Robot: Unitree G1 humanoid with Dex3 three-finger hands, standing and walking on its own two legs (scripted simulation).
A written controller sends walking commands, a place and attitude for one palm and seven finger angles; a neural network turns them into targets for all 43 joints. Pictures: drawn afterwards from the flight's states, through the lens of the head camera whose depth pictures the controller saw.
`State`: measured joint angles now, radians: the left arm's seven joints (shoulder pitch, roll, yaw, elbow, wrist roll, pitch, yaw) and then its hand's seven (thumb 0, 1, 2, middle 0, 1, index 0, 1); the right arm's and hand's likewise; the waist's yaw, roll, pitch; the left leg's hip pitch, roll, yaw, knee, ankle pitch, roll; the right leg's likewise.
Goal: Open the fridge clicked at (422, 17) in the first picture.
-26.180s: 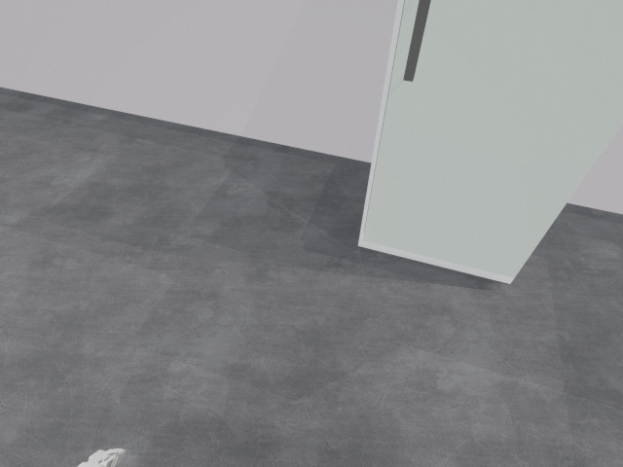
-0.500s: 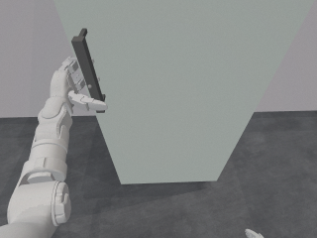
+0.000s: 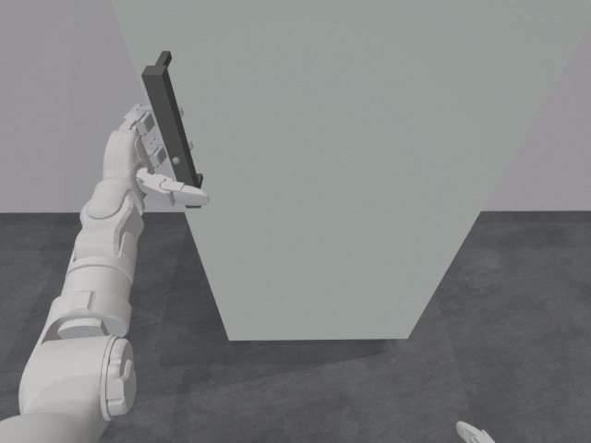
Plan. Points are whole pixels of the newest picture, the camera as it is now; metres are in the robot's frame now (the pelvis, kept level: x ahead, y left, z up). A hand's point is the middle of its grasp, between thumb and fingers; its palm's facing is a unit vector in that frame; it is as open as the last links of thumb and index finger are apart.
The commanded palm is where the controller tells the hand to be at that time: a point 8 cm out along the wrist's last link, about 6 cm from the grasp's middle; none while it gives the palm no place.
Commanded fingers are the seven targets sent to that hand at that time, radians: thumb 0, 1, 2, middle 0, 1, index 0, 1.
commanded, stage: slide the fingers in behind the handle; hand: left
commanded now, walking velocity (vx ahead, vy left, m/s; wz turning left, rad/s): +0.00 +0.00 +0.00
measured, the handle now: (181, 137) +0.50 +0.19 +0.16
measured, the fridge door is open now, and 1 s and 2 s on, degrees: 0 0 0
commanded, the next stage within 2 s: grip the handle and tug to test in 0.18 s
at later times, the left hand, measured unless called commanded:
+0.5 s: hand (182, 158) +0.44 +0.17 +0.17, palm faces +0.05 -1.00 +0.00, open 12.9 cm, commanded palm +0.42 +0.22 +0.16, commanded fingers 0.00 0.06 0.54 -0.36 -1.28 -0.36 -1.28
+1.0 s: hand (180, 158) +0.44 +0.18 +0.16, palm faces +0.03 -1.00 +0.00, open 6.6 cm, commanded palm +0.42 +0.22 +0.16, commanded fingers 0.00 0.90 0.90 -0.45 -1.40 -0.45 -1.40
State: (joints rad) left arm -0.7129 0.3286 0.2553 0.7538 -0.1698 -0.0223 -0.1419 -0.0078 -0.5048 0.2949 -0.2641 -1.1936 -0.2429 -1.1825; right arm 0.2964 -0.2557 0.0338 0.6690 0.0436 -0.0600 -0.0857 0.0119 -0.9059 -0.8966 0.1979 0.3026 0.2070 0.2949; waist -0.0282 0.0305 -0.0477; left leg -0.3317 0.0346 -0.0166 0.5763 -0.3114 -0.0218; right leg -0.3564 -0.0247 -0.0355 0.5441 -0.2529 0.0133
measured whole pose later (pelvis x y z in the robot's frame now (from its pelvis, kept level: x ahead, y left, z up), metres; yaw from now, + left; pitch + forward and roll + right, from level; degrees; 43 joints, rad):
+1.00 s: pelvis +0.00 +0.00 +0.00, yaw +0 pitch +5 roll -1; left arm -0.74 0.33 0.27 0.80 -0.16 -0.05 -0.15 0.01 0.57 0.78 -0.37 -1.36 -0.35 -1.35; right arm 0.31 -0.26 0.03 0.67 0.04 -0.06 -0.08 0.01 -0.91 -0.90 0.20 0.30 0.21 0.29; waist -0.04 0.03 -0.05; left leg -0.35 0.03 -0.01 0.58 -0.31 -0.02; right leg -0.38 -0.03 -0.03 0.54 -0.25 0.02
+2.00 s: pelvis +0.05 +0.00 +0.01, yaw -2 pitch +4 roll -1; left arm -0.44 0.24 0.25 0.30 -0.18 0.17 -0.08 0.02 0.71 0.77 -0.31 -1.40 -0.34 -1.38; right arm 0.24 -0.24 0.01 0.60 0.04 -0.02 -0.06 0.01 -0.91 -0.90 0.20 0.30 0.21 0.29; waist -0.01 0.04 -0.07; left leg -0.21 0.05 0.02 0.49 -0.33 -0.02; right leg -0.26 -0.01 0.00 0.46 -0.27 0.02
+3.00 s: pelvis +0.06 -0.06 -0.01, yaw +6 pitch -3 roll +1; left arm 0.41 0.17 0.05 -0.55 -0.01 -0.04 0.09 -0.06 0.60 0.75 -0.42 -1.39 -0.21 -1.34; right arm 0.19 -0.16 0.03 0.54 -0.01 -0.01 -0.08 0.01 -0.91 -0.90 0.20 0.30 0.21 0.29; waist -0.02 0.03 0.06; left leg -0.29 0.02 0.11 0.59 -0.28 0.01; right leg -0.36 0.10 -0.23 0.60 -0.24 0.06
